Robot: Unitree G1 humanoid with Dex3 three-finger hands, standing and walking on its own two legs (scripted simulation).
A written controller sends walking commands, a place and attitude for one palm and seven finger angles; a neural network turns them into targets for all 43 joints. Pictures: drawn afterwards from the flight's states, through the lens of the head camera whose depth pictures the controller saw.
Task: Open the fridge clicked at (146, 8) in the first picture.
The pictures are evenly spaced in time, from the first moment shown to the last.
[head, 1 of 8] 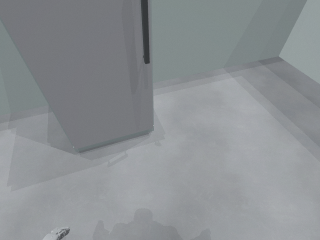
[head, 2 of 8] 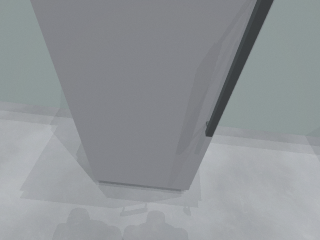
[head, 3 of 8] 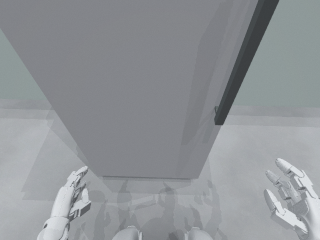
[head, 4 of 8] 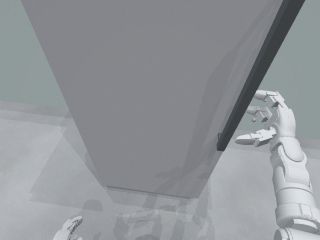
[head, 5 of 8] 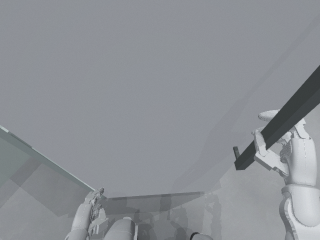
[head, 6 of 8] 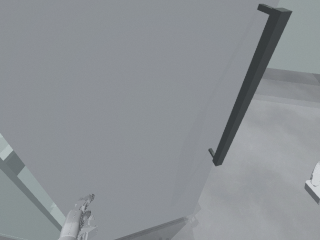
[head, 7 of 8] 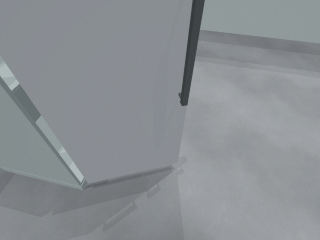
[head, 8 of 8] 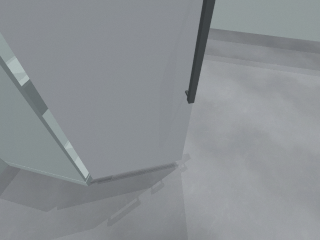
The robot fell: no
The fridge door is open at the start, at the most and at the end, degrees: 0 65 62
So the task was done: yes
